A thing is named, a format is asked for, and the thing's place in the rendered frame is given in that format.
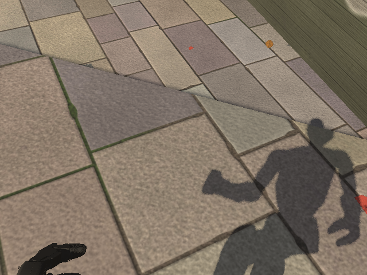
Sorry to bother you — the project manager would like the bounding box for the left robot hand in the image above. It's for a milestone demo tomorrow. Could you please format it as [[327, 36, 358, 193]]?
[[17, 243, 87, 275]]

